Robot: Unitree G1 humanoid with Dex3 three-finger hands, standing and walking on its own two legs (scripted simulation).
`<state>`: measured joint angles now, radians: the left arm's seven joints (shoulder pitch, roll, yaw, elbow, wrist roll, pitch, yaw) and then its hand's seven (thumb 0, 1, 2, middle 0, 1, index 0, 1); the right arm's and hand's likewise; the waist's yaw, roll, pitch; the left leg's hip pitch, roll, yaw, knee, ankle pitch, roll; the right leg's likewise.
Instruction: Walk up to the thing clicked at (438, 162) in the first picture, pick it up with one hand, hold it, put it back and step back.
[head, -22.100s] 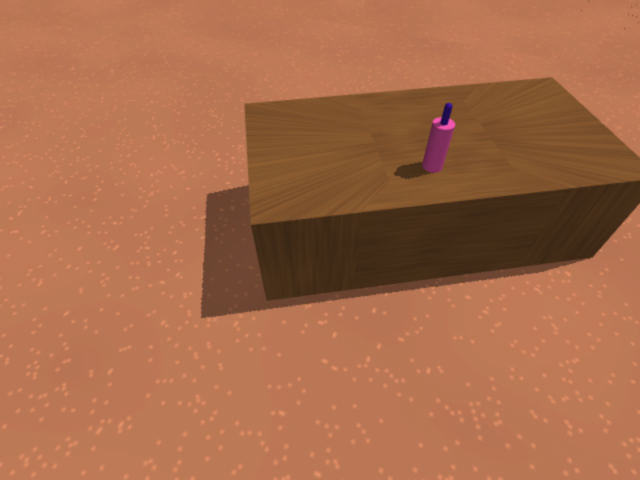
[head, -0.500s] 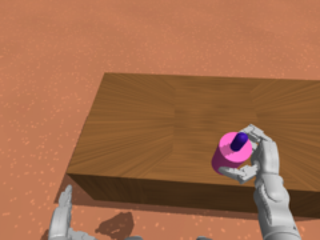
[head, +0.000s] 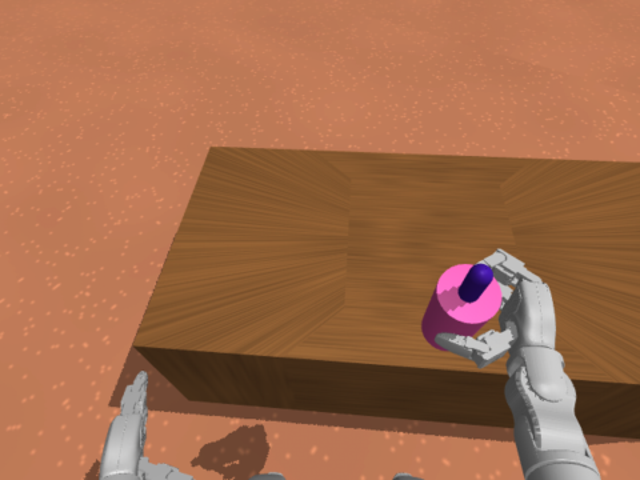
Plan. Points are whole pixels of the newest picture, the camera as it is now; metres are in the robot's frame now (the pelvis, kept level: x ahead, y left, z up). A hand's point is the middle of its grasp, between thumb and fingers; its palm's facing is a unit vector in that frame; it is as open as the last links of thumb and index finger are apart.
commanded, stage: hold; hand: right
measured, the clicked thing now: (460, 305) +0.31 -0.14 +0.05
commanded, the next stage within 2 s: crouch in 0.82 s
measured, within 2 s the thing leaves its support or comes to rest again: neither
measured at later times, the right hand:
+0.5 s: hand (472, 305) +0.32 -0.16 +0.03, palm faces +0.10 +0.99 -0.02, open 10.2 cm
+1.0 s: hand (470, 306) +0.32 -0.16 +0.03, palm faces +0.11 +0.99 -0.02, open 10.2 cm
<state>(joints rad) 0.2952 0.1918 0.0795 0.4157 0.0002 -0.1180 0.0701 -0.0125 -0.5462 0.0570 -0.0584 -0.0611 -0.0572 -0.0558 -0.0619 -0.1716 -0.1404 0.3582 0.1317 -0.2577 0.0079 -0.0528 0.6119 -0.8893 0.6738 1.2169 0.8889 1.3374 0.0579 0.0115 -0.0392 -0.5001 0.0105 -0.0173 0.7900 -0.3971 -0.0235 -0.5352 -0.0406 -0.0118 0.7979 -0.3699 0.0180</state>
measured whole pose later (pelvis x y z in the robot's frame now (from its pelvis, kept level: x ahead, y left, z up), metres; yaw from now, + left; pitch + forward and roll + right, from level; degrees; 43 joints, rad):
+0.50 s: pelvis +0.00 +0.00 +0.00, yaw +0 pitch +6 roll +0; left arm 0.30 0.20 0.08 0.41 0.00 -0.12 0.07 -0.01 -0.55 0.06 -0.06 -0.06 -0.06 -0.05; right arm -0.08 -0.17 -0.14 0.39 0.13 -0.27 0.01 -0.05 0.61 -0.89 0.67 1.22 0.89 1.34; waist 0.06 0.01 -0.04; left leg -0.51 0.01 -0.01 0.80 -0.40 -0.02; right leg -0.55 -0.04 -0.01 0.80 -0.37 0.02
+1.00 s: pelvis +0.00 +0.01 +0.00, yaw +0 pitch +6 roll +0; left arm 0.30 0.20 0.08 0.40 0.00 -0.12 0.07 -0.01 -0.54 0.05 -0.05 -0.06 -0.06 -0.05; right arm -0.08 -0.17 -0.15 0.39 0.13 -0.28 0.01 -0.05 0.61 -0.88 0.68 1.22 0.89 1.34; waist 0.06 0.01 -0.03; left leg -0.52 0.01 -0.01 0.81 -0.40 -0.02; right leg -0.55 -0.04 -0.01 0.80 -0.37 0.03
